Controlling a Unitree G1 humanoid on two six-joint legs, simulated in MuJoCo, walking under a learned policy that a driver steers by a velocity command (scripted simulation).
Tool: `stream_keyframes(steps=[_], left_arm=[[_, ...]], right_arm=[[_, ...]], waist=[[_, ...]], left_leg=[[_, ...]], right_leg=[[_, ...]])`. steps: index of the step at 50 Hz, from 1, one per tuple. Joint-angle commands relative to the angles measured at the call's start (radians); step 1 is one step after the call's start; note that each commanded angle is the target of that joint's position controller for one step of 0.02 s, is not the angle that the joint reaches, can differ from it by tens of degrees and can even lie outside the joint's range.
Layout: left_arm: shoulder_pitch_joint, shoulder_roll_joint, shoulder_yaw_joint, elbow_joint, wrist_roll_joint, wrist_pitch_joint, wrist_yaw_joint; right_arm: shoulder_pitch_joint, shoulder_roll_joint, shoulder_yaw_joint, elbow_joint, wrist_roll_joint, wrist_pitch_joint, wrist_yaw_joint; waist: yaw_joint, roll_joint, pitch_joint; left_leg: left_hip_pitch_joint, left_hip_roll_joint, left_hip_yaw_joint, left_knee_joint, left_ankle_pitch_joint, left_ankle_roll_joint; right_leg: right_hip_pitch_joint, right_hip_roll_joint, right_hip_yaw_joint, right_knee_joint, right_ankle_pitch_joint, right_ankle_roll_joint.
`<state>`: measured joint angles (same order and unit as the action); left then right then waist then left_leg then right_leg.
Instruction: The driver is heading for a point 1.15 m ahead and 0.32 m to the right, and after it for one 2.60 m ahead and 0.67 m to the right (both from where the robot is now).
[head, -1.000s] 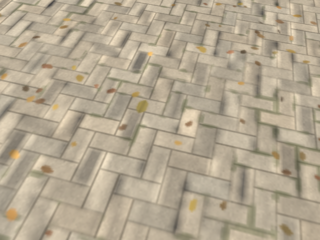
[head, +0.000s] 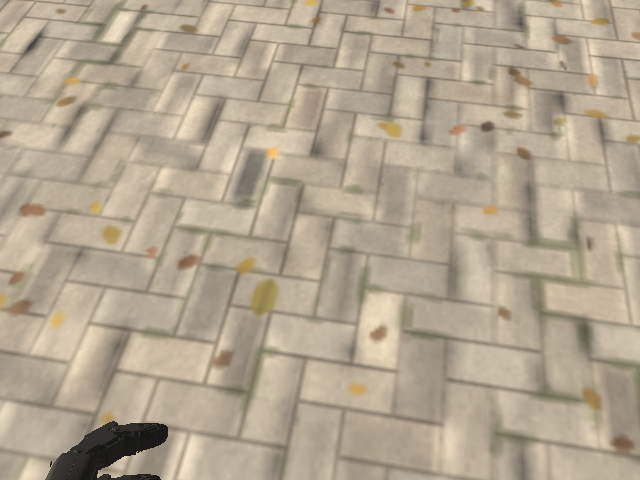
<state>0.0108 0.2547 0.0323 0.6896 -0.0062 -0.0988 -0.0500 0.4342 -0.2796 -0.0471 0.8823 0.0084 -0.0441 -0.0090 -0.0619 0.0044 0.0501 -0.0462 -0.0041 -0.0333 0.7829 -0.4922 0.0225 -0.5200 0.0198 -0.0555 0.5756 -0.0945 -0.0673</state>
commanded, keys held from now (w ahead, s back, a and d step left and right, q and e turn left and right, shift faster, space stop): w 0.60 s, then w+e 0.40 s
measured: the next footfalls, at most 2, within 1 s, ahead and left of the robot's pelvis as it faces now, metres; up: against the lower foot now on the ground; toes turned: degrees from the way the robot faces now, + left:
left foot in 0.50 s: +0.45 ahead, +0.15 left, +0.00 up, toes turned +1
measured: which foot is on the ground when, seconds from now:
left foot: up 0.00-0.48, down 0.50-1.00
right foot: down 0.00-0.52, up 0.54-1.00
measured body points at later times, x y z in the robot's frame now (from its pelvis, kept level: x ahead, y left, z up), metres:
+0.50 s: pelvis +0.29 +0.03 +0.01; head +0.32 +0.04 +0.46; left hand +0.28 +0.32 -0.13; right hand +0.51 -0.20 -0.07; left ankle +0.41 +0.14 -0.72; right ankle +0.13 -0.09 -0.71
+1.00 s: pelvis +0.56 +0.03 +0.01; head +0.59 +0.02 +0.46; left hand +0.79 +0.22 -0.08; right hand +0.53 -0.26 -0.12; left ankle +0.41 +0.15 -0.72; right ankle +0.70 -0.11 -0.70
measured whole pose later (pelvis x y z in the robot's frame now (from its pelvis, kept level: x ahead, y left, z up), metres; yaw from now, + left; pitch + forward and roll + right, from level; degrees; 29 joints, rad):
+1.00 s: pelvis +0.56 +0.03 +0.01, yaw -10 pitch +2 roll +2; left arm 0.09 0.25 0.04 0.73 -0.02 -0.05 -0.06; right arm 0.32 -0.28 -0.06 0.89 0.01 -0.06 -0.01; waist -0.07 -0.03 0.02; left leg 0.12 -0.02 0.21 0.23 -0.38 0.00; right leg -0.59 -0.04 -0.03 0.60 -0.04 -0.06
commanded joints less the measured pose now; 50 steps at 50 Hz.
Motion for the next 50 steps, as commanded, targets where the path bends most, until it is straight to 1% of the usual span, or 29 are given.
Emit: stream_keyframes(steps=[1, 2, 3, 4, 5, 7, 10, 14, 17, 20, 22, 23, 24, 25, 26, 27, 28, 29, 30, 31, 33, 35, 38, 40, 42, 45, 47, 48, 50], left_arm=[[0.342, 0.174, 0.058, 0.042, -0.004, 0.005, 0.018], [0.263, 0.155, 0.05, 0.032, -0.003, 0.006, 0.02], [0.213, 0.132, 0.044, 0.029, 0.006, 0.004, 0.017], [0.186, 0.112, 0.038, 0.028, 0.018, -0.003, 0.015], [0.173, 0.104, 0.038, 0.032, 0.018, -0.009, 0.012], [0.18, 0.115, 0.041, 0.053, 0.01, -0.022, 0.012], [0.222, 0.148, 0.049, 0.083, 0.008, -0.021, 0.026], [0.28, 0.175, 0.051, 0.11, -0.003, -0.007, 0.039], [0.344, 0.193, 0.054, 0.143, -0.011, 0.005, 0.041], [0.371, 0.201, 0.058, 0.167, -0.015, 0.024, 0.046], [0.361, 0.214, 0.063, 0.173, -0.016, 0.036, 0.052], [0.34, 0.222, 0.065, 0.171, -0.016, 0.041, 0.054], [0.326, 0.208, 0.059, 0.169, -0.013, 0.047, 0.055], [0.33, 0.164, 0.039, 0.149, 0.004, 0.046, 0.058], [0.446, 0.051, 0.004, 0.123, 0.009, 0.024, 0.049], [0.424, 0.104, 0.012, 0.142, -0.007, 0.001, 0.043], [0.333, 0.182, 0.034, 0.117, -0.035, -0.012, 0.036], [0.269, 0.178, 0.032, 0.101, -0.036, -0.016, 0.037], [0.237, 0.167, 0.034, 0.096, -0.02, -0.012, 0.041], [0.255, 0.157, 0.039, 0.105, -0.014, 0.0, 0.042], [0.299, 0.114, 0.032, 0.125, -0.017, 0.028, 0.044], [0.271, 0.102, 0.032, 0.114, -0.018, 0.044, 0.049], [0.202, 0.096, 0.035, 0.088, -0.014, 0.041, 0.047], [0.148, 0.084, 0.031, 0.071, -0.012, 0.035, 0.037], [0.079, 0.065, 0.022, 0.045, -0.01, 0.033, 0.026], [0.003, 0.059, 0.017, -0.001, -0.012, 0.033, 0.008], [-0.025, 0.065, 0.019, -0.032, -0.013, 0.033, -0.007], [-0.022, 0.073, 0.023, -0.044, -0.013, 0.034, -0.014], [0.048, 0.107, 0.042, -0.047, -0.012, 0.039, -0.02]], right_arm=[[-0.034, -0.145, -0.023, -0.116, 0.038, -0.057, 0.012], [-0.102, -0.144, -0.019, -0.136, 0.038, -0.064, 0.009], [-0.134, -0.132, -0.022, -0.138, 0.019, -0.063, 0.005], [-0.108, -0.122, -0.026, -0.131, 0.011, -0.052, 0.003], [-0.08, -0.102, -0.024, -0.12, 0.01, -0.039, 0.002], [-0.071, -0.075, -0.019, -0.114, 0.005, -0.019, -0.002], [-0.188, -0.073, -0.016, -0.153, -0.007, -0.017, -0.005], [-0.331, -0.045, -0.003, -0.184, -0.005, -0.035, 0.009], [-0.425, -0.046, 0.001, -0.212, 0.005, -0.043, 0.025], [-0.475, -0.064, -0.002, -0.242, 0.009, -0.051, 0.043], [-0.443, -0.086, -0.009, -0.239, 0.008, -0.055, 0.051], [-0.382, -0.105, -0.018, -0.224, 0.007, -0.057, 0.05], [-0.248, -0.141, -0.04, -0.182, 0.004, -0.057, 0.044], [-0.068, -0.204, -0.063, -0.141, -0.004, -0.054, 0.034], [0.015, -0.311, -0.087, -0.124, -0.016, -0.047, 0.029], [0.036, -0.22, -0.064, -0.121, -0.003, -0.044, 0.033], [-0.041, -0.171, -0.046, -0.13, 0.0, -0.045, 0.032], [-0.115, -0.146, -0.037, -0.143, -0.002, -0.043, 0.031], [-0.171, -0.118, -0.029, -0.148, -0.007, -0.043, 0.034], [-0.206, -0.09, -0.02, -0.152, -0.016, -0.049, 0.035], [-0.22, -0.091, -0.024, -0.139, -0.017, -0.064, 0.036], [-0.206, -0.11, -0.031, -0.116, -0.023, -0.075, 0.031], [-0.185, -0.123, -0.034, -0.09, -0.025, -0.075, 0.018], [-0.189, -0.131, -0.034, -0.083, -0.022, -0.073, 0.011], [-0.159, -0.143, -0.036, -0.065, -0.017, -0.07, 0.004], [-0.109, -0.154, -0.041, -0.033, -0.008, -0.05, 0.0], [-0.1, -0.164, -0.047, -0.023, -0.001, -0.03, -0.003], [-0.11, -0.173, -0.05, -0.024, 0.002, -0.021, -0.007], [-0.131, -0.201, -0.058, -0.036, 0.003, -0.004, -0.019]], waist=[[0.174, -0.157, -0.287], [0.14, -0.067, -0.18], [0.106, -0.024, -0.108], [0.065, -0.052, -0.093], [0.045, -0.07, -0.093], [0.028, -0.072, -0.07], [0.052, -0.056, -0.018], [0.107, -0.045, 0.001], [0.145, -0.046, 0.019], [0.145, -0.055, 0.027], [0.114, -0.073, 0.003], [0.074, -0.083, -0.034], [0.004, -0.068, -0.119], [-0.065, -0.01, -0.266], [-0.021, 0.241, -0.393], [-0.052, 0.242, -0.447], [-0.045, 0.166, -0.28], [-0.019, 0.098, -0.185], [0.009, 0.057, -0.112], [0.043, 0.075, -0.087], [0.071, 0.092, -0.079], [0.072, 0.072, -0.047], [0.055, 0.055, -0.022], [0.037, 0.056, -0.009], [0.006, 0.043, 0.013], [-0.022, 0.027, 0.04], [-0.02, 0.032, 0.043], [-0.006, 0.041, 0.034], [0.046, 0.083, -0.037]], left_leg=[[-0.699, 0.013, -0.109, 0.584, -0.006, 0.019], [-0.675, 0.068, -0.072, 0.531, 0.092, 0.023], [-0.638, 0.102, -0.056, 0.468, 0.153, 0.019], [-0.568, 0.134, -0.065, 0.425, 0.197, 0.017], [-0.523, 0.145, -0.064, 0.401, 0.216, 0.009], [-0.513, 0.156, -0.048, 0.349, 0.239, -0.011], [-0.605, 0.169, -0.039, 0.194, 0.378, -0.041], [-0.577, 0.132, 0.0, -0.083, 0.587, -0.042], [-0.575, 0.107, 0.014, -0.187, 0.607, -0.037], [-0.602, 0.093, 0.005, -0.252, 0.522, -0.006], [-0.542, 0.073, 0.016, -0.278, 0.442, 0.022], [-0.445, 0.046, 0.041, -0.297, 0.417, 0.041], [-0.255, 0.015, 0.071, -0.32, 0.428, 0.069], [0.043, 0.12, -0.034, -0.274, 0.461, 0.123], [0.425, 0.365, -0.494, -0.328, 0.325, 0.285], [0.459, 0.401, -0.712, -0.462, 0.185, 0.316], [0.337, 0.368, -0.567, -0.481, 0.145, 0.262], [0.192, 0.325, -0.435, -0.5, 0.202, 0.23], [0.061, 0.284, -0.346, -0.535, 0.283, 0.215], [-0.022, 0.254, -0.271, -0.57, 0.346, 0.197], [-0.102, 0.235, -0.178, -0.624, 0.427, 0.199], [-0.124, 0.233, -0.096, -0.656, 0.495, 0.202], [-0.091, 0.218, 0.008, -0.672, 0.556, 0.178], [-0.087, 0.2, 0.075, -0.684, 0.558, 0.154], [-0.055, 0.213, 0.108, -0.693, 0.553, 0.146], [0.077, 0.255, 0.137, -0.656, 0.604, 0.141], [0.161, 0.282, 0.151, -0.602, 0.702, 0.129], [0.184, 0.287, 0.165, -0.559, 0.816, 0.119], [0.203, 0.284, 0.196, -0.405, 1.161, 0.095]], right_leg=[[0.827, -0.367, 0.671, -0.279, -0.288, -0.219], [0.651, -0.332, 0.538, -0.306, -0.198, -0.192], [0.508, -0.292, 0.447, -0.337, -0.095, -0.18], [0.42, -0.258, 0.381, -0.367, -0.033, -0.17], [0.369, -0.238, 0.345, -0.397, -0.013, -0.174], [0.306, -0.227, 0.277, -0.437, 0.041, -0.19], [0.31, -0.216, 0.215, -0.472, 0.088, -0.192], [0.349, -0.18, 0.131, -0.47, 0.101, -0.146], [0.426, -0.211, 0.134, -0.446, 0.079, -0.144], [0.54, -0.263, 0.155, -0.387, 0.121, -0.131], [0.587, -0.283, 0.163, -0.33, 0.22, -0.111], [0.591, -0.269, 0.148, -0.258, 0.363, -0.097], [0.559, -0.22, 0.107, -0.097, 0.491, -0.073], [0.4, -0.167, 0.065, 0.165, 0.359, -0.038], [-0.027, 0.012, 0.023, 0.552, -0.141, 0.041], [-0.173, 0.026, 0.163, 0.688, -0.486, 0.04], [-0.259, -0.037, 0.169, 0.736, -0.429, 0.025], [-0.249, -0.091, 0.136, 0.698, -0.333, 0.02], [-0.217, -0.124, 0.122, 0.632, -0.264, 0.026], [-0.154, -0.154, 0.132, 0.583, -0.211, 0.031], [-0.087, -0.163, 0.129, 0.554, -0.157, 0.048], [-0.124, -0.158, 0.149, 0.503, -0.09, 0.064], [-0.173, -0.136, 0.169, 0.341, 0.074, 0.073], [-0.14, -0.122, 0.133, 0.211, 0.181, 0.069], [-0.131, -0.115, 0.097, 0.124, 0.228, 0.061], [-0.188, -0.108, 0.076, 0.049, 0.189, 0.039], [-0.214, -0.096, 0.051, 0.025, 0.102, 0.018], [-0.192, -0.081, 0.028, 0.017, 0.052, 0.003], [-0.056, -0.016, -0.037, 0.029, -0.055, -0.035]])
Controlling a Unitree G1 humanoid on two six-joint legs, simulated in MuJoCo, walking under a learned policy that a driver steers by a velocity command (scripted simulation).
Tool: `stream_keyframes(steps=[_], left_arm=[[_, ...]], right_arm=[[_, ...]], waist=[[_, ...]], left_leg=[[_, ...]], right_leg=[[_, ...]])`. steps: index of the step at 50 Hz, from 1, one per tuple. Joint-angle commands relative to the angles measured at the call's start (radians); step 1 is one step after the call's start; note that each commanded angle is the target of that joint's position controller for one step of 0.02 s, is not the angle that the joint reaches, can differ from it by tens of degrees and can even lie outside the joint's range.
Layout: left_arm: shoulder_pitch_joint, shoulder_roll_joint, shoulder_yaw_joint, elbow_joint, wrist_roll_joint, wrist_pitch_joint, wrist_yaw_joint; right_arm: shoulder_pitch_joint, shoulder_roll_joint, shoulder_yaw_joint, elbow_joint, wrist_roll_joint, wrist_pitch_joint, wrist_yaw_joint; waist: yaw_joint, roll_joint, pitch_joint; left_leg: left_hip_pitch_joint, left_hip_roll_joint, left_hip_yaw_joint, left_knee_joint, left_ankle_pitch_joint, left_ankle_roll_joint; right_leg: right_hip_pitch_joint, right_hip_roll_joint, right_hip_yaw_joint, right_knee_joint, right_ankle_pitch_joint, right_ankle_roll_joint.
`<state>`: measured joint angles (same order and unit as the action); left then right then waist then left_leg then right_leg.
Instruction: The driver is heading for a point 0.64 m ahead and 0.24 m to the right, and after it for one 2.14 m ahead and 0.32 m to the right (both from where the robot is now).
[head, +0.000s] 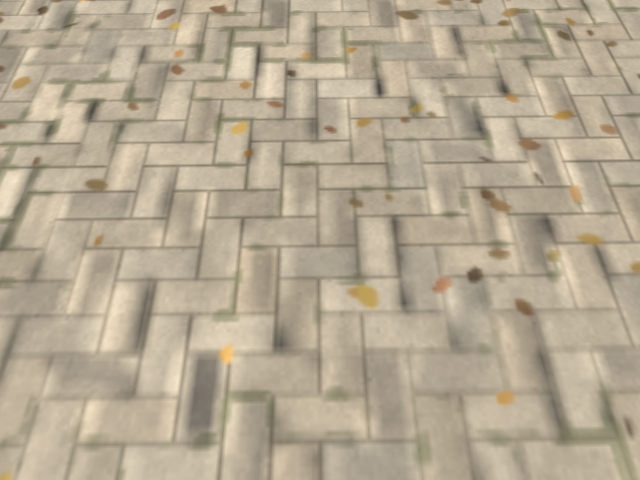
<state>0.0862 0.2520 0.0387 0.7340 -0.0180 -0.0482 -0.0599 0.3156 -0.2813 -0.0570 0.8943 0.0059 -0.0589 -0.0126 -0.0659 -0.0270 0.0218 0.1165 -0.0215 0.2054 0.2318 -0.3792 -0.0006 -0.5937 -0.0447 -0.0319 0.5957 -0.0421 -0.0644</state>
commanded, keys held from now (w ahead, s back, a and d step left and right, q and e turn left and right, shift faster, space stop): w+e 0.86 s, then e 0.08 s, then q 0.06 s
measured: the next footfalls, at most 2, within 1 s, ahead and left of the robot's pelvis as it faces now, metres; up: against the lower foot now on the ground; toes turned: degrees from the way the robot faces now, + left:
right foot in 0.04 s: +0.20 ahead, -0.10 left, +0.00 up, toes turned -4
left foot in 0.52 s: +0.51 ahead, +0.05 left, +0.00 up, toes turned -22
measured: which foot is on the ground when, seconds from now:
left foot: down 0.00-0.06, up 0.08-0.50, down 0.52-1.00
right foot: up 0.00-0.02, down 0.04-0.54, up 0.56-1.00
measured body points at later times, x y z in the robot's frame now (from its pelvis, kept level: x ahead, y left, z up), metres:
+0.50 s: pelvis +0.30 -0.02 +0.00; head +0.32 -0.03 +0.45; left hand +0.41 +0.26 -0.10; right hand +0.46 -0.31 -0.07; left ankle +0.47 +0.07 -0.72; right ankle +0.16 -0.10 -0.73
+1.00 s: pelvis +0.53 -0.12 +0.00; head +0.56 -0.15 +0.45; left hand +0.86 -0.05 -0.07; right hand +0.38 -0.37 -0.13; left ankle +0.47 +0.07 -0.73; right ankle +0.59 -0.29 -0.71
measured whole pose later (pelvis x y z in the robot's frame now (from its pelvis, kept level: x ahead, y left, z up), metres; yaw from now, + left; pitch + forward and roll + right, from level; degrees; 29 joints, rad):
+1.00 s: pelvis +0.53 -0.12 +0.00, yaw -35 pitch +2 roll +2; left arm 0.07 0.28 0.06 0.59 -0.01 -0.03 -0.05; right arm 0.31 -0.31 -0.07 0.85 0.03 -0.06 -0.01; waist -0.09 -0.03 0.06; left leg 0.05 0.04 0.22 0.35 -0.40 -0.04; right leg -0.56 -0.04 -0.02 0.59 -0.05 -0.06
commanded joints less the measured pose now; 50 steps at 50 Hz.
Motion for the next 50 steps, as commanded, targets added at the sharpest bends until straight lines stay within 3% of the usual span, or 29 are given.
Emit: stream_keyframes(steps=[1, 2, 3, 4, 5, 6, 7, 8, 9, 12, 17, 20, 23, 25, 26, 27, 28, 29, 30, 31, 33, 35, 38, 43, 46, 48, 49, 50], left_arm=[[0.083, 0.145, 0.057, -0.07, -0.003, -0.008, -0.007], [0.247, 0.202, 0.09, -0.032, -0.005, -0.005, 0.006], [0.364, 0.3, 0.119, -0.012, -0.005, 0.007, 0.031], [0.317, 0.326, 0.113, -0.043, -0.009, -0.003, 0.029], [0.32, 0.244, 0.091, -0.046, -0.002, -0.009, 0.028], [0.284, 0.201, 0.08, -0.048, 0.001, -0.015, 0.03], [0.219, 0.183, 0.074, -0.057, 0.001, -0.019, 0.03], [0.167, 0.147, 0.063, -0.073, 0.005, -0.021, 0.032], [0.142, 0.14, 0.057, -0.088, 0.014, -0.02, 0.036], [0.151, 0.172, 0.067, -0.091, 0.008, -0.024, 0.051], [0.22, 0.199, 0.076, -0.07, -0.003, -0.009, 0.074], [0.268, 0.198, 0.077, -0.05, -0.009, -0.001, 0.076], [0.272, 0.189, 0.077, -0.046, -0.008, 0.007, 0.082], [0.245, 0.169, 0.072, -0.056, -0.003, 0.012, 0.081], [0.239, 0.119, 0.053, -0.07, 0.004, 0.009, 0.076], [0.335, 0.056, 0.033, -0.091, 0.0, 0.003, 0.076], [0.392, 0.088, 0.028, -0.105, -0.019, -0.004, 0.077], [0.332, 0.182, 0.051, -0.087, -0.025, -0.001, 0.077], [0.243, 0.202, 0.058, -0.101, -0.015, 0.006, 0.076], [0.201, 0.189, 0.059, -0.113, -0.004, 0.009, 0.074], [0.2, 0.152, 0.06, -0.118, -0.007, 0.018, 0.065], [0.196, 0.113, 0.053, -0.128, -0.01, 0.028, 0.062], [0.147, 0.098, 0.047, -0.151, -0.003, 0.031, 0.06], [0.01, 0.072, 0.033, -0.18, -0.004, 0.015, 0.03], [-0.052, 0.074, 0.035, -0.212, 0.002, 0.012, 0.01], [-0.029, 0.097, 0.049, -0.222, 0.01, 0.013, 0.002], [0.031, 0.116, 0.06, -0.212, 0.015, 0.011, 0.003], [0.161, 0.15, 0.081, -0.175, 0.017, 0.009, 0.009]], right_arm=[[-0.024, -0.206, -0.05, -0.054, 0.004, 0.022, -0.022], [-0.035, -0.2, -0.046, -0.066, 0.005, 0.024, -0.028], [0.005, -0.127, -0.021, -0.1, -0.019, 0.009, -0.025], [0.043, -0.046, 0.01, -0.134, -0.022, -0.032, -0.005], [-0.059, -0.136, -0.011, -0.151, 0.012, -0.07, 0.016], [-0.122, -0.146, -0.01, -0.174, 0.035, -0.089, 0.024], [-0.134, -0.13, -0.009, -0.172, 0.019, -0.095, 0.018], [-0.136, -0.145, -0.02, -0.165, -0.005, -0.088, 0.011], [-0.118, -0.143, -0.023, -0.165, -0.012, -0.075, 0.012], [-0.115, -0.107, -0.018, -0.181, -0.024, -0.046, 0.008], [-0.302, -0.06, 0.001, -0.237, -0.017, -0.049, 0.014], [-0.363, -0.083, -0.004, -0.264, -0.001, -0.058, 0.025], [-0.345, -0.123, -0.021, -0.267, 0.003, -0.071, 0.035], [-0.223, -0.149, -0.039, -0.238, -0.001, -0.081, 0.03], [-0.103, -0.186, -0.054, -0.223, -0.018, -0.087, 0.023], [0.032, -0.269, -0.074, -0.21, -0.037, -0.082, 0.015], [0.074, -0.255, -0.075, -0.179, -0.013, -0.068, 0.025], [0.018, -0.163, -0.052, -0.202, -0.002, -0.062, 0.023], [-0.03, -0.126, -0.04, -0.21, -0.006, -0.051, 0.018], [-0.074, -0.108, -0.031, -0.208, -0.013, -0.045, 0.018], [-0.111, -0.084, -0.022, -0.196, -0.02, -0.047, 0.015], [-0.107, -0.094, -0.028, -0.181, -0.013, -0.056, 0.016], [-0.094, -0.131, -0.042, -0.156, -0.014, -0.06, 0.015], [-0.068, -0.165, -0.048, -0.127, -0.005, -0.043, 0.009], [-0.054, -0.191, -0.054, -0.11, 0.007, -0.019, 0.002], [-0.04, -0.214, -0.06, -0.101, 0.025, -0.007, -0.003], [-0.038, -0.224, -0.061, -0.097, 0.035, -0.002, -0.005], [-0.048, -0.213, -0.055, -0.094, 0.038, 0.001, -0.005]], waist=[[0.112, 0.119, -0.073], [0.198, 0.085, -0.157], [0.205, -0.089, -0.263], [0.125, -0.229, -0.379], [0.187, -0.117, -0.351], [0.175, -0.063, -0.222], [0.122, 0.036, -0.133], [0.091, 0.035, -0.093], [0.063, 0.012, -0.076], [0.045, -0.001, -0.053], [0.117, -0.041, -0.023], [0.14, -0.057, -0.021], [0.116, -0.083, -0.026], [0.046, -0.099, -0.066], [-0.012, -0.056, -0.175], [-0.009, 0.15, -0.332], [0.01, 0.376, -0.372], [-0.011, 0.228, -0.23], [-0.016, 0.146, -0.127], [0.004, 0.108, -0.055], [0.043, 0.144, -0.006], [0.049, 0.144, 0.0], [0.046, 0.105, 0.002], [-0.003, 0.086, 0.031], [-0.01, 0.091, 0.053], [0.017, 0.117, 0.01], [0.059, 0.126, -0.029], [0.137, 0.101, -0.095]], left_leg=[[0.013, 0.283, -0.024, 0.305, 1.15, 0.101], [-0.118, 0.241, -0.004, 0.534, 1.066, 0.065], [-0.448, 0.154, 0.004, 0.878, 0.583, 0.017], [-0.79, -0.058, -0.183, 1.167, -0.194, -0.025], [-0.903, 0.012, -0.327, 1.2, -0.158, 0.001], [-0.925, 0.056, -0.308, 1.144, -0.075, 0.024], [-0.881, 0.099, -0.298, 1.033, -0.009, 0.025], [-0.818, 0.127, -0.294, 0.949, 0.03, 0.015], [-0.763, 0.137, -0.296, 0.92, 0.055, 0.004], [-0.729, 0.129, -0.267, 0.79, 0.118, -0.049], [-0.645, 0.057, -0.245, 0.407, 0.437, -0.076], [-0.61, 0.031, -0.267, 0.31, 0.468, -0.064], [-0.58, 0.028, -0.297, 0.254, 0.365, -0.028], [-0.415, 0.023, -0.269, 0.199, 0.329, 0.016], [-0.194, 0.118, -0.343, 0.22, 0.313, 0.07], [0.171, 0.344, -0.67, 0.205, 0.206, 0.193], [0.262, 0.466, -1.024, 0.099, -0.056, 0.278], [0.147, 0.43, -0.932, 0.064, -0.19, 0.238], [0.02, 0.386, -0.768, 0.057, -0.121, 0.195], [-0.103, 0.34, -0.651, 0.032, -0.002, 0.18], [-0.232, 0.281, -0.496, -0.02, 0.135, 0.162], [-0.26, 0.274, -0.404, -0.059, 0.226, 0.18], [-0.227, 0.29, -0.31, -0.083, 0.351, 0.201], [-0.181, 0.262, -0.137, -0.081, 0.435, 0.161], [-0.135, 0.269, -0.074, -0.01, 0.651, 0.134], [-0.102, 0.278, -0.063, 0.094, 0.88, 0.116], [-0.1, 0.275, -0.065, 0.182, 0.987, 0.107], [-0.136, 0.246, -0.048, 0.33, 0.986, 0.082]], right_leg=[[0.163, 0.09, -0.081, -0.005, -0.124, -0.064], [0.423, 0.108, -0.044, -0.068, -0.068, -0.107], [0.758, -0.102, 0.303, -0.078, -0.082, -0.203], [0.994, -0.298, 0.855, -0.243, -0.199, -0.385], [0.983, -0.276, 0.791, -0.289, -0.235, -0.337], [0.857, -0.236, 0.628, -0.292, -0.181, -0.292], [0.695, -0.188, 0.517, -0.303, -0.083, -0.255], [0.588, -0.154, 0.445, -0.321, 0.014, -0.236], [0.512, -0.133, 0.419, -0.346, 0.066, -0.237], [0.395, -0.104, 0.346, -0.378, 0.175, -0.248], [0.319, -0.022, 0.27, -0.356, 0.061, -0.167], [0.364, -0.049, 0.34, -0.314, -0.017, -0.15], [0.457, -0.088, 0.436, -0.223, -0.037, -0.13], [0.452, -0.057, 0.444, -0.117, 0.026, -0.098], [0.38, -0.003, 0.39, 0.077, 0.004, -0.064], [0.1, 0.128, 0.254, 0.412, -0.27, 0.009], [-0.137, 0.125, 0.208, 0.627, -0.568, 0.034], [-0.207, 0.06, 0.229, 0.713, -0.49, 0.043], [-0.207, 0.025, 0.186, 0.721, -0.409, 0.048], [-0.178, -0.004, 0.171, 0.68, -0.351, 0.051], [-0.103, -0.052, 0.158, 0.609, -0.289, 0.05], [-0.097, -0.064, 0.136, 0.57, -0.254, 0.058], [-0.144, -0.076, 0.136, 0.46, -0.152, 0.075], [-0.089, -0.057, 0.061, 0.182, 0.066, 0.063], [-0.035, -0.025, 0.002, 0.063, 0.049, 0.044], [0.062, 0.025, -0.024, 0.022, -0.033, 0.012], [0.157, 0.059, -0.031, -0.011, -0.059, -0.012], [0.337, 0.091, -0.029, -0.098, 0.035, -0.045]])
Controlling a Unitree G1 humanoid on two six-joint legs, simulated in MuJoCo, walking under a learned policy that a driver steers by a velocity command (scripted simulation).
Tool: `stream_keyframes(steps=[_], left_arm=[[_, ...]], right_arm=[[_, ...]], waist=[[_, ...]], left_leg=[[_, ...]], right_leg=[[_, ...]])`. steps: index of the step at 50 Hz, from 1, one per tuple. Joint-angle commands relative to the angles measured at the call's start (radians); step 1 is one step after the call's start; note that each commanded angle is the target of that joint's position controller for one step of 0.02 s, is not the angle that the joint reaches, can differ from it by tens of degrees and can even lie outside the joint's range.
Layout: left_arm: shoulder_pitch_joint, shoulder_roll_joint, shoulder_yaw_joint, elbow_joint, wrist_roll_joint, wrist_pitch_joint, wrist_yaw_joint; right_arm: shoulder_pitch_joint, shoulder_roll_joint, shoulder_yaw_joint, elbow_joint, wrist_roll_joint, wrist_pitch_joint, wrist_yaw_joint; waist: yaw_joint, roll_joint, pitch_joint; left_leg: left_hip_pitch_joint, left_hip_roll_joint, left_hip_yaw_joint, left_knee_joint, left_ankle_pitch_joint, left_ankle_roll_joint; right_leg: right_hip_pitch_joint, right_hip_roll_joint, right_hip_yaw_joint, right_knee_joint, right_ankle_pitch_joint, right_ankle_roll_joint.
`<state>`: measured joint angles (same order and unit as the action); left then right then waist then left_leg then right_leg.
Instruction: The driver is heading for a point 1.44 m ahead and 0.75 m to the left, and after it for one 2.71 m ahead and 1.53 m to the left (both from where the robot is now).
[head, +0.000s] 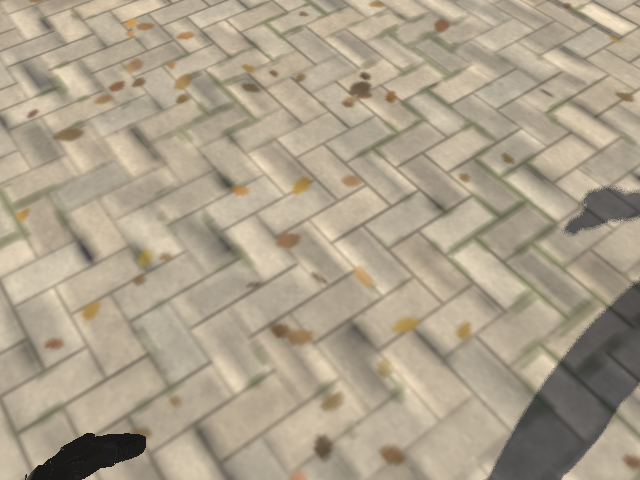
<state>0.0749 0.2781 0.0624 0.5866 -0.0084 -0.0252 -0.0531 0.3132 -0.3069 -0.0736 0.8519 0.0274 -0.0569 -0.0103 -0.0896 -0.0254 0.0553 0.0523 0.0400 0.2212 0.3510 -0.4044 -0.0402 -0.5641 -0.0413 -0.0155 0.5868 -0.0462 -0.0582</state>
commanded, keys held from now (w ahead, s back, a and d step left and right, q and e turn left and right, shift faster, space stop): q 1.00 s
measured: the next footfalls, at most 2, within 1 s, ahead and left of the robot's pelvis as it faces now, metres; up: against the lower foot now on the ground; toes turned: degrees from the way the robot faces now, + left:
right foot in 0.02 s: +0.19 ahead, -0.11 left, +0.00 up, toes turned -2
left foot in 0.50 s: +0.13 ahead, +0.13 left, +0.00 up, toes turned +15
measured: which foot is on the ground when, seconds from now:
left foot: down 0.00-0.02, up 0.04-0.48, down 0.50-1.00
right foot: up 0.00-0.00, down 0.02-0.50, up 0.52-0.98, down 1.00-1.00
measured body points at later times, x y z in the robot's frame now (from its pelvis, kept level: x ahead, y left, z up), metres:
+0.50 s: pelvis +0.10 +0.01 +0.01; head +0.13 +0.04 +0.45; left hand +0.21 +0.31 -0.11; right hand +0.27 -0.25 -0.09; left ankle +0.09 +0.12 -0.72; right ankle +0.15 -0.11 -0.73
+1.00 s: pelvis +0.13 +0.01 +0.01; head +0.16 +0.03 +0.46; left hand +0.14 +0.34 -0.09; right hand +0.41 -0.17 -0.09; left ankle +0.09 +0.12 -0.73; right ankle +0.20 -0.10 -0.73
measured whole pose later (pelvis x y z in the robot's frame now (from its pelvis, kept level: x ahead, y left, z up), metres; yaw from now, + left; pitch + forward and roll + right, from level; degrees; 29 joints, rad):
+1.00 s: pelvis +0.13 +0.01 +0.01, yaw +29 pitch +2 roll -1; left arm 0.08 0.30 0.08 0.80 -0.01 -0.02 0.01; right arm 0.15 -0.33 -0.08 0.68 0.02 0.05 -0.03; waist -0.02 0.02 0.03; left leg -0.31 -0.10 -0.22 0.55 -0.26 0.02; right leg -0.27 0.04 0.08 0.47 -0.22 0.03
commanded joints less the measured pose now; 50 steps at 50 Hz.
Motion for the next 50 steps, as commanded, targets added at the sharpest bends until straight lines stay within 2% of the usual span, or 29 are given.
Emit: stream_keyframes(steps=[1, 2, 3, 4, 5, 6, 7, 9, 11, 13, 17, 21, 24, 25, 26, 27, 28, 29, 30, 31, 32, 34, 38, 41, 45, 47, 48, 49, 50], left_arm=[[0.266, 0.175, 0.074, -0.003, 0.014, -0.01, 0.023], [0.3, 0.249, 0.068, 0.001, 0.037, -0.004, 0.048], [0.302, 0.207, 0.039, -0.033, 0.053, -0.01, 0.045], [0.295, 0.171, 0.04, -0.014, 0.042, -0.007, 0.032], [0.218, 0.157, 0.033, 0.004, 0.021, -0.013, 0.027], [0.154, 0.111, 0.019, 0.014, 0.015, -0.018, 0.03], [0.099, 0.08, 0.007, 0.022, 0.02, -0.022, 0.031], [0.033, 0.078, 0.008, 0.039, 0.046, -0.033, 0.033], [-0.002, 0.106, 0.02, 0.052, 0.049, -0.04, 0.045], [0.006, 0.13, 0.031, 0.071, 0.039, -0.03, 0.063], [0.011, 0.13, 0.036, 0.1, 0.03, -0.001, 0.088], [0.015, 0.145, 0.044, 0.124, 0.019, 0.02, 0.089], [-0.007, 0.157, 0.05, 0.138, -0.009, 0.036, 0.091], [0.037, 0.132, 0.048, 0.161, -0.016, 0.04, 0.091], [0.062, 0.088, 0.038, 0.158, 0.011, 0.041, 0.087], [-0.029, 0.075, 0.032, 0.094, 0.034, 0.037, 0.092], [-0.085, 0.109, 0.041, 0.09, 0.032, 0.036, 0.094], [-0.072, 0.115, 0.047, 0.097, 0.012, 0.038, 0.092], [-0.04, 0.115, 0.051, 0.123, 0.009, 0.04, 0.099], [-0.032, 0.133, 0.057, 0.132, 0.016, 0.041, 0.106], [-0.031, 0.129, 0.058, 0.136, 0.017, 0.04, 0.107], [-0.017, 0.109, 0.055, 0.14, 0.008, 0.034, 0.104], [-0.057, 0.086, 0.043, 0.135, 0.003, 0.027, 0.099], [-0.061, 0.094, 0.042, 0.138, 0.001, 0.023, 0.09], [-0.04, 0.111, 0.045, 0.144, -0.005, 0.007, 0.075], [-0.003, 0.117, 0.048, 0.153, -0.007, -0.004, 0.066], [0.033, 0.119, 0.05, 0.165, -0.007, -0.01, 0.061], [0.066, 0.138, 0.058, 0.177, -0.002, -0.012, 0.06], [0.088, 0.204, 0.071, 0.174, 0.016, -0.008, 0.066]], right_arm=[[-0.025, -0.147, -0.021, -0.051, -0.002, -0.008, -0.003], [0.042, -0.02, 0.023, -0.08, -0.069, -0.02, 0.015], [0.143, -0.045, 0.036, -0.027, -0.029, -0.024, 0.028], [0.061, -0.149, 0.006, -0.027, 0.021, -0.015, 0.032], [-0.031, -0.145, 0.006, -0.059, 0.028, -0.006, 0.027], [-0.067, -0.123, 0.008, -0.051, 0.01, 0.007, 0.013], [-0.043, -0.114, 0.006, -0.037, 0.0, 0.031, 0.001], [0.031, -0.08, 0.006, -0.009, -0.009, 0.064, -0.013], [0.023, -0.074, 0.003, -0.02, -0.016, 0.077, -0.026], [-0.026, -0.074, 0.002, -0.045, -0.019, 0.086, -0.028], [-0.113, -0.081, -0.007, -0.092, -0.015, 0.107, -0.019], [-0.14, -0.076, -0.012, -0.122, -0.017, 0.109, 0.002], [-0.075, -0.072, -0.02, -0.112, -0.017, 0.105, 0.021], [-0.048, -0.103, -0.031, -0.106, -0.025, 0.102, 0.02], [-0.03, -0.205, -0.057, -0.118, -0.027, 0.098, 0.004], [-0.033, -0.291, -0.07, -0.141, -0.048, 0.09, 0.002], [-0.018, -0.241, -0.059, -0.149, -0.065, 0.066, 0.01], [-0.057, -0.222, -0.053, -0.151, -0.059, 0.047, 0.01], [-0.112, -0.2, -0.052, -0.162, -0.038, 0.041, 0.004], [-0.148, -0.168, -0.043, -0.171, -0.016, 0.043, -0.003], [-0.153, -0.153, -0.035, -0.175, -0.013, 0.047, -0.011], [-0.136, -0.153, -0.035, -0.181, -0.018, 0.054, -0.02], [-0.116, -0.176, -0.046, -0.188, -0.014, 0.068, -0.034], [-0.132, -0.189, -0.051, -0.201, -0.017, 0.078, -0.032], [-0.164, -0.187, -0.051, -0.217, -0.015, 0.088, -0.023], [-0.188, -0.182, -0.049, -0.227, -0.007, 0.094, -0.023], [-0.209, -0.177, -0.046, -0.234, 0.0, 0.098, -0.027], [-0.211, -0.161, -0.041, -0.241, 0.001, 0.101, -0.031], [-0.17, -0.111, -0.027, -0.246, -0.012, 0.1, -0.03]], waist=[[0.207, 0.042, -0.194], [0.141, -0.242, -0.329], [0.156, -0.194, -0.586], [0.197, -0.087, -0.549], [0.167, -0.06, -0.372], [0.137, -0.007, -0.27], [0.091, -0.018, -0.216], [0.037, -0.055, -0.186], [0.03, -0.074, -0.172], [0.051, -0.073, -0.168], [0.084, -0.077, -0.119], [0.093, -0.076, -0.113], [0.046, -0.077, -0.134], [0.044, -0.029, -0.124], [0.072, 0.197, -0.114], [0.052, 0.378, -0.084], [0.012, 0.233, -0.145], [0.044, 0.194, -0.144], [0.073, 0.141, -0.141], [0.085, 0.135, -0.137], [0.093, 0.145, -0.15], [0.095, 0.139, -0.176], [0.071, 0.154, -0.164], [0.063, 0.178, -0.146], [0.064, 0.198, -0.141], [0.083, 0.203, -0.149], [0.109, 0.197, -0.151], [0.12, 0.173, -0.155], [0.096, 0.015, -0.188]], left_leg=[[-0.216, 0.135, -0.046, 0.406, 0.826, 0.076], [-0.552, 0.005, -0.052, 0.78, -0.184, 0.013], [-0.593, -0.041, -0.33, 0.993, -0.384, 0.001], [-0.619, -0.017, -0.375, 1.016, -0.302, -0.002], [-0.683, 0.028, -0.326, 0.943, -0.238, -0.003], [-0.672, 0.061, -0.314, 0.87, -0.172, -0.012], [-0.585, 0.08, -0.314, 0.815, -0.128, -0.024], [-0.422, 0.067, -0.286, 0.74, -0.047, -0.05], [-0.411, 0.056, -0.262, 0.667, -0.014, -0.057], [-0.444, 0.066, -0.254, 0.625, 0.038, -0.049], [-0.492, 0.077, -0.236, 0.561, 0.064, -0.028], [-0.468, 0.058, -0.192, 0.453, 0.024, -0.001], [-0.339, 0.007, -0.132, 0.216, 0.153, 0.047], [-0.273, -0.002, -0.174, 0.101, 0.269, 0.084], [-0.166, 0.169, -0.433, 0.01, 0.577, 0.159], [-0.116, 0.362, -0.734, -0.018, 0.777, 0.362], [-0.115, 0.345, -0.709, -0.021, 0.762, 0.403], [-0.113, 0.291, -0.618, -0.01, 0.729, 0.353], [-0.112, 0.239, -0.559, 0.005, 0.682, 0.297], [-0.114, 0.224, -0.538, 0.008, 0.677, 0.267], [-0.137, 0.205, -0.518, 0.011, 0.718, 0.261], [-0.115, 0.183, -0.505, 0.016, 0.74, 0.263], [-0.095, 0.164, -0.538, 0.024, 0.639, 0.259], [-0.161, 0.154, -0.584, 0.021, 0.546, 0.264], [-0.19, 0.139, -0.665, 0.046, 0.555, 0.261], [-0.186, 0.12, -0.702, 0.078, 0.572, 0.242], [-0.205, 0.093, -0.701, 0.102, 0.538, 0.215], [-0.259, 0.055, -0.684, 0.137, 0.436, 0.174], [-0.379, -0.027, -0.589, 0.299, 0.183, 0.12]], right_leg=[[0.537, 0.036, 0.022, -0.116, 0.309, -0.084], [0.888, -0.266, 0.351, 0.017, 0.933, -0.212], [0.979, -0.445, 0.579, -0.001, 1.011, -0.363], [0.883, -0.386, 0.473, -0.071, 0.81, -0.349], [0.743, -0.318, 0.356, -0.121, 0.632, -0.286], [0.607, -0.273, 0.295, -0.166, 0.506, -0.238], [0.468, -0.243, 0.231, -0.209, 0.462, -0.214], [0.288, -0.217, 0.131, -0.278, 0.421, -0.204], [0.26, -0.217, 0.077, -0.3, 0.393, -0.205], [0.287, -0.236, 0.061, -0.323, 0.266, -0.208], [0.315, -0.266, 0.055, -0.37, -0.043, -0.2], [0.385, -0.29, 0.027, -0.321, 0.0, -0.182], [0.401, -0.265, -0.034, -0.193, 0.059, -0.112], [0.363, -0.215, -0.077, -0.097, -0.02, -0.045], [0.191, -0.107, -0.176, 0.152, -0.222, 0.055], [-0.083, 0.062, -0.128, 0.365, -0.612, 0.127], [-0.105, 0.053, 0.026, 0.53, -0.64, 0.121], [-0.12, 0.036, 0.064, 0.567, -0.552, 0.104], [-0.128, 0.023, 0.076, 0.554, -0.471, 0.102], [-0.131, 0.015, 0.085, 0.533, -0.418, 0.105], [-0.088, 0.024, 0.082, 0.544, -0.38, 0.113], [-0.065, 0.043, 0.081, 0.511, -0.327, 0.124], [-0.032, 0.056, 0.095, 0.303, -0.287, 0.147], [0.052, 0.069, 0.1, 0.2, -0.287, 0.151], [0.143, 0.087, 0.107, 0.079, -0.312, 0.137], [0.208, 0.091, 0.103, -0.042, -0.27, 0.121], [0.277, 0.09, 0.09, -0.16, -0.18, 0.108], [0.376, 0.048, 0.103, -0.249, -0.06, 0.087], [0.507, -0.137, 0.26, -0.268, 0.053, 0.02]])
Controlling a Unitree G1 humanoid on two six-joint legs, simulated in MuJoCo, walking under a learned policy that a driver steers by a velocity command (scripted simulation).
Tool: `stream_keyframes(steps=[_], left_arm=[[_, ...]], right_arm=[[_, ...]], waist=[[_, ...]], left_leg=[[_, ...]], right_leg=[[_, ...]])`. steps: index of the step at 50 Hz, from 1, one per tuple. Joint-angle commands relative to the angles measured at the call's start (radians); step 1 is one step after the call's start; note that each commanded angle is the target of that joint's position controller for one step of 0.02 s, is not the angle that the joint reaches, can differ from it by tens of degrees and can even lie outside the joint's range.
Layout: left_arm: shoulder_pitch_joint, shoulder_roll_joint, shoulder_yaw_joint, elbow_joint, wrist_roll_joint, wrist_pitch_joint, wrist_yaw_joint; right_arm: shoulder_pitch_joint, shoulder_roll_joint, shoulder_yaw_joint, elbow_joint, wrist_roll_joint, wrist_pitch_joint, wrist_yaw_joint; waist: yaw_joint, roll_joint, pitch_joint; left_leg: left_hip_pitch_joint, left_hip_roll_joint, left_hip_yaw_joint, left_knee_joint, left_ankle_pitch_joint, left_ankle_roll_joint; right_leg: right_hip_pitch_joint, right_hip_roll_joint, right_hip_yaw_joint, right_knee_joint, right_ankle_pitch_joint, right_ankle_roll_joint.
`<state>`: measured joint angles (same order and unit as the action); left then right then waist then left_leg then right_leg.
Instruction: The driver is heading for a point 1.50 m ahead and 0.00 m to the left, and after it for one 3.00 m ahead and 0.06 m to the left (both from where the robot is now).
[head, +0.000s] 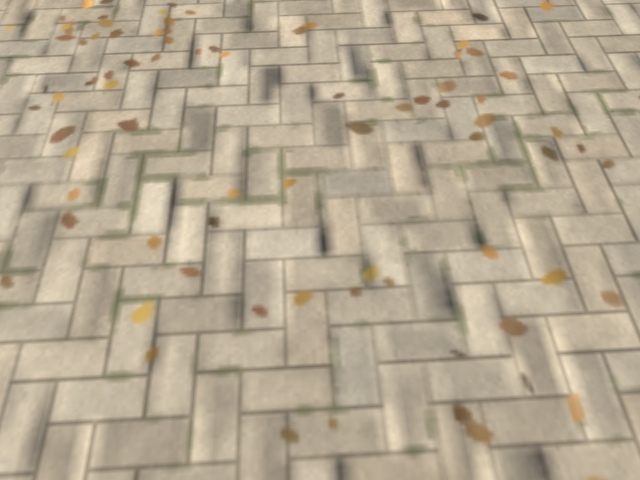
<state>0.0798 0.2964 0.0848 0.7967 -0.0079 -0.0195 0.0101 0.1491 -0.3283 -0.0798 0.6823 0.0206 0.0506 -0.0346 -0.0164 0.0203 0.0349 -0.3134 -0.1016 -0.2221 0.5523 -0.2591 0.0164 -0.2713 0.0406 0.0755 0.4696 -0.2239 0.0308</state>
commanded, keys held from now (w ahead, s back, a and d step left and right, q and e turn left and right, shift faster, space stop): q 0.12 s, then no key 0.88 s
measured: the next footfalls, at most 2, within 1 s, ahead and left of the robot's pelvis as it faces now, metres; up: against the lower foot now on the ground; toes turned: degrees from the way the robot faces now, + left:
left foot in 0.38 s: +0.02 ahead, +0.14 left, +0.00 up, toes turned +8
right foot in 0.68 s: +0.04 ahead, -0.11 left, +0.00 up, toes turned +10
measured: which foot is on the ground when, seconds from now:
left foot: down 0.00-0.00, up 0.02-0.36, down 0.38-1.00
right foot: down 0.00-0.38, up 0.40-0.66, down 0.68-1.00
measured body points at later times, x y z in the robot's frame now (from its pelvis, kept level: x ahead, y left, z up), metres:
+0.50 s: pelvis +0.00 +0.03 +0.01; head +0.02 +0.05 +0.45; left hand +0.06 +0.33 -0.12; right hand +0.20 -0.20 -0.09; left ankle -0.02 +0.14 -0.73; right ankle +0.00 -0.12 -0.70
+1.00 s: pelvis +0.00 +0.01 +0.00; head +0.00 +0.01 +0.45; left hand +0.04 +0.29 -0.13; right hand +0.14 -0.24 -0.13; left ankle -0.02 +0.14 -0.73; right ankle +0.01 -0.11 -0.73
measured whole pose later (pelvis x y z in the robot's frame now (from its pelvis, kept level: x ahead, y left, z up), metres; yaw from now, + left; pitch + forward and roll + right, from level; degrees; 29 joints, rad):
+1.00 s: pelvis +0.00 +0.01 +0.00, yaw +10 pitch -2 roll +0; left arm 0.16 0.25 0.02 1.00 0.01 -0.01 0.02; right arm 0.18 -0.26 -0.05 0.91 -0.01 0.02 -0.03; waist 0.00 0.01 0.04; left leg -0.18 -0.01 -0.03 0.47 -0.26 -0.01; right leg -0.16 -0.02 0.00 0.48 -0.29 0.01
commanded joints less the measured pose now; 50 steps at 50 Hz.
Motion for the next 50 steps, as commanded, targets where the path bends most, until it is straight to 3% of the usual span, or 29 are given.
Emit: stream_keyframes(steps=[1, 2, 3, 4, 5, 7, 9, 12, 15, 17, 18, 19, 20, 21, 22, 23, 25, 27, 29, 31, 33, 34, 35, 36, 37, 38, 41, 50], left_arm=[[0.059, 0.247, 0.058, -0.036, 0.038, -0.003, 0.006], [0.04, 0.194, 0.045, -0.057, 0.046, -0.006, 0.006], [-0.006, 0.139, 0.028, -0.074, 0.039, -0.007, 0.012], [-0.046, 0.116, 0.021, -0.079, 0.026, -0.004, 0.016], [-0.055, 0.103, 0.015, -0.081, 0.012, -0.002, 0.021], [-0.019, 0.112, 0.012, -0.068, 0.013, 0.007, 0.032], [0.036, 0.129, 0.015, -0.051, 0.017, 0.015, 0.037], [0.03, 0.163, 0.022, -0.048, 0.011, 0.021, 0.027], [0.032, 0.185, 0.024, -0.036, -0.001, 0.025, 0.011], [0.019, 0.18, 0.017, -0.025, -0.015, 0.027, 0.006], [0.037, 0.158, 0.007, -0.011, -0.022, 0.025, 0.004], [0.086, 0.118, -0.008, 0.008, -0.006, 0.016, -0.002], [0.115, 0.051, -0.033, -0.007, 0.048, 0.003, -0.015], [0.044, 0.071, -0.026, -0.024, 0.025, 0.006, -0.002], [0.021, 0.126, -0.013, -0.022, 0.011, 0.015, 0.006], [0.025, 0.128, -0.007, -0.013, 0.005, 0.021, 0.009], [0.061, 0.135, 0.004, 0.017, 0.011, 0.038, 0.021], [0.09, 0.103, -0.003, 0.035, 0.007, 0.039, 0.018], [0.076, 0.077, -0.014, 0.04, 0.003, 0.036, 0.016], [0.071, 0.076, -0.018, 0.046, 0.001, 0.033, 0.014], [0.105, 0.071, -0.024, 0.064, 0.011, 0.028, 0.009], [0.109, 0.106, -0.02, 0.068, 0.025, 0.025, 0.009], [0.105, 0.172, -0.009, 0.066, 0.02, 0.026, 0.012], [0.078, 0.167, -0.007, 0.082, 0.008, 0.025, 0.008], [0.061, 0.123, -0.017, 0.078, 0.009, 0.019, 0.002], [0.058, 0.108, -0.022, 0.089, 0.017, 0.013, 0.003], [0.071, 0.098, -0.03, 0.118, 0.017, -0.005, 0.005], [0.081, 0.089, -0.043, 0.17, 0.014, 0.003, 0.018]], right_arm=[[0.046, -0.074, -0.02, -0.095, 0.0, -0.016, -0.002], [0.056, -0.165, -0.045, -0.08, -0.015, -0.025, 0.0], [0.059, -0.206, -0.064, -0.06, -0.004, -0.022, 0.004], [0.068, -0.188, -0.066, -0.043, -0.003, -0.011, 0.002], [0.067, -0.167, -0.062, -0.04, -0.006, -0.002, 0.001], [0.035, -0.113, -0.044, -0.06, 0.001, 0.003, 0.008], [-0.012, -0.081, -0.028, -0.088, 0.003, -0.004, 0.009], [-0.025, -0.056, -0.009, -0.101, -0.011, -0.008, 0.014], [-0.006, -0.069, -0.007, -0.092, -0.009, -0.007, 0.019], [0.049, -0.064, -0.008, -0.064, -0.01, -0.006, 0.024], [0.075, -0.069, -0.011, -0.05, -0.014, -0.006, 0.026], [0.08, -0.105, -0.016, -0.056, -0.017, -0.005, 0.02], [0.084, -0.184, -0.026, -0.076, -0.029, 0.001, 0.006], [0.053, -0.121, -0.004, -0.074, -0.055, -0.016, 0.018], [0.02, -0.089, 0.005, -0.076, -0.057, -0.035, 0.029], [0.0, -0.076, 0.01, -0.058, -0.055, -0.05, 0.03], [-0.032, -0.093, 0.005, -0.042, -0.038, -0.067, 0.028], [-0.044, -0.072, 0.012, -0.023, -0.036, -0.067, 0.024], [-0.055, -0.059, 0.014, -0.009, -0.035, -0.062, 0.023], [-0.055, -0.054, 0.016, 0.009, -0.032, -0.056, 0.022], [-0.056, -0.04, 0.022, 0.034, -0.019, -0.053, 0.024], [-0.02, -0.028, 0.026, 0.051, -0.026, -0.058, 0.027], [0.015, -0.033, 0.024, 0.059, -0.042, -0.064, 0.033], [0.02, -0.021, 0.025, 0.067, -0.045, -0.061, 0.03], [-0.027, -0.044, 0.022, 0.074, -0.044, -0.058, 0.025], [-0.044, -0.043, 0.019, 0.075, -0.037, -0.053, 0.019], [-0.03, -0.038, 0.017, 0.101, -0.034, -0.039, 0.009], [0.004, -0.037, 0.014, 0.2, -0.029, -0.046, 0.005]], waist=[[-0.031, -0.289, -0.127], [-0.008, -0.235, -0.124], [-0.019, -0.167, -0.103], [-0.033, -0.143, -0.077], [-0.02, -0.147, -0.061], [0.006, -0.16, -0.045], [0.041, -0.174, -0.065], [0.051, -0.189, -0.099], [0.052, -0.206, -0.1], [0.016, -0.188, -0.093], [0.001, -0.169, -0.089], [0.012, -0.09, -0.118], [0.054, 0.171, -0.171], [0.011, 0.216, -0.157], [0.004, 0.157, -0.109], [0.013, 0.164, -0.091], [0.025, 0.143, -0.066], [0.041, 0.122, -0.077], [0.029, 0.123, -0.081], [0.022, 0.118, -0.088], [0.053, 0.089, -0.083], [0.038, 0.045, -0.09], [-0.006, -0.047, -0.077], [-0.022, -0.121, -0.064], [0.01, -0.09, -0.035], [0.012, -0.086, -0.034], [0.016, -0.078, -0.031], [0.027, -0.021, -0.019]], left_leg=[[-0.232, -0.055, 0.032, 0.271, -0.378, 0.002], [-0.267, 0.024, 0.046, 0.508, -0.409, -0.044], [-0.259, 0.05, 0.05, 0.594, -0.335, -0.057], [-0.263, 0.062, 0.067, 0.627, -0.272, -0.073], [-0.288, 0.067, 0.076, 0.657, -0.217, -0.09], [-0.285, 0.072, 0.121, 0.625, -0.166, -0.108], [-0.287, 0.081, 0.141, 0.517, -0.164, -0.117], [-0.168, 0.109, 0.176, 0.325, -0.184, -0.112], [-0.04, 0.101, 0.226, 0.154, -0.149, -0.095], [0.078, 0.084, 0.254, -0.065, 0.004, -0.061], [0.172, 0.079, 0.252, -0.2, 0.113, -0.032], [0.306, 0.153, 0.152, -0.228, 0.276, -0.002], [0.421, 0.375, -0.087, -0.175, 0.642, 0.081], [0.256, 0.454, -0.149, -0.204, 0.558, 0.232], [0.216, 0.414, -0.124, -0.23, 0.462, 0.253], [0.207, 0.374, -0.082, -0.235, 0.417, 0.224], [0.188, 0.343, -0.039, -0.227, 0.441, 0.192], [0.161, 0.313, 0.014, -0.214, 0.495, 0.185], [0.164, 0.291, 0.036, -0.2, 0.475, 0.181], [0.168, 0.292, 0.022, -0.19, 0.431, 0.184], [0.13, 0.261, 0.033, -0.179, 0.302, 0.139], [0.098, 0.229, 0.043, -0.173, 0.203, 0.093], [0.075, 0.171, 0.09, -0.154, 0.094, 0.054], [0.123, 0.125, 0.142, -0.168, 0.046, 0.019], [0.152, 0.119, 0.152, -0.142, 0.049, 0.003], [0.163, 0.122, 0.155, -0.13, 0.074, 0.003], [0.162, 0.13, 0.148, -0.132, 0.143, 0.009], [0.145, 0.127, 0.162, -0.143, 0.166, -0.011]], right_leg=[[0.25, -0.399, 0.4, -0.159, 0.465, -0.239], [0.197, -0.478, 0.437, -0.165, 0.461, -0.331], [0.161, -0.414, 0.33, -0.156, 0.406, -0.302], [0.145, -0.341, 0.233, -0.149, 0.331, -0.252], [0.15, -0.31, 0.18, -0.15, 0.305, -0.233], [0.146, -0.271, 0.101, -0.16, 0.342, -0.238], [0.217, -0.282, 0.087, -0.156, 0.386, -0.26], [0.224, -0.297, 0.055, -0.139, 0.424, -0.266], [0.187, -0.306, 0.049, -0.122, 0.447, -0.261], [0.153, -0.29, 0.033, -0.075, 0.411, -0.23], [0.109, -0.27, 0.019, -0.045, 0.355, -0.188], [0.026, -0.231, -0.017, 0.011, 0.228, -0.109], [-0.114, -0.134, -0.112, 0.189, -0.144, -0.013], [-0.119, -0.1, -0.073, 0.25, -0.371, 0.021], [-0.123, -0.112, -0.053, 0.338, -0.38, 0.037], [-0.142, -0.113, -0.041, 0.377, -0.355, 0.041], [-0.147, -0.12, -0.024, 0.415, -0.29, 0.055], [-0.09, -0.113, -0.035, 0.392, -0.243, 0.063], [-0.048, -0.108, -0.053, 0.286, -0.209, 0.062], [0.002, -0.098, -0.066, 0.165, -0.148, 0.056], [0.12, -0.089, -0.075, -0.074, 0.086, 0.031], [0.188, -0.124, -0.026, -0.091, 0.229, 0.012], [0.193, -0.169, 0.002, -0.057, 0.314, -0.021], [0.097, -0.159, -0.003, -0.049, 0.146, -0.061], [0.048, -0.141, -0.004, -0.075, 0.063, -0.063], [0.034, -0.137, -0.004, -0.089, 0.047, -0.052], [0.056, -0.119, -0.022, -0.085, 0.089, -0.03], [0.083, -0.099, -0.034, -0.078, 0.086, -0.04]])
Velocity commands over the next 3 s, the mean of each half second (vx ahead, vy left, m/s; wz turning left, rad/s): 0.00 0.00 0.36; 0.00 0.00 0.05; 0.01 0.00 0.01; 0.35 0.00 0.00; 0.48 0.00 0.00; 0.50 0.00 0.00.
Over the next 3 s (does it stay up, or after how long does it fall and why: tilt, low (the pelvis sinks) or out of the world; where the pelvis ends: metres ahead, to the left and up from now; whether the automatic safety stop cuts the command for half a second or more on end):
stays up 0.73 0.16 0.01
